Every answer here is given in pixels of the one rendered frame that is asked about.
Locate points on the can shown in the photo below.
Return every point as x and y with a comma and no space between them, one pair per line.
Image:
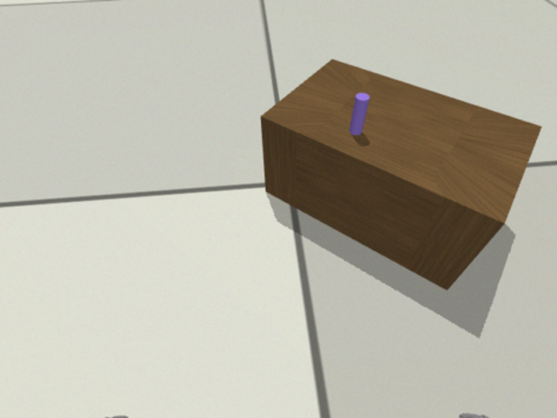
359,113

